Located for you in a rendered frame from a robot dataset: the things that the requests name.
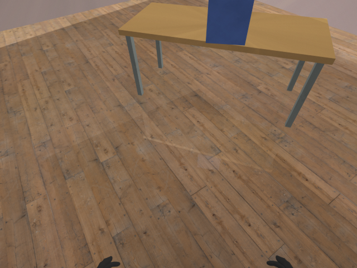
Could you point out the left robot hand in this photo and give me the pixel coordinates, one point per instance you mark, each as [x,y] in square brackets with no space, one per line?
[106,263]

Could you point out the right robot hand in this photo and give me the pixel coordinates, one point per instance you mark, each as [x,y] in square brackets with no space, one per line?
[280,263]

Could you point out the carton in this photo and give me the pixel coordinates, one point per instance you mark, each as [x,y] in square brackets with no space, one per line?
[228,21]

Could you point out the table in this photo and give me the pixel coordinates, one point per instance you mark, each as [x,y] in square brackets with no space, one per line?
[283,36]

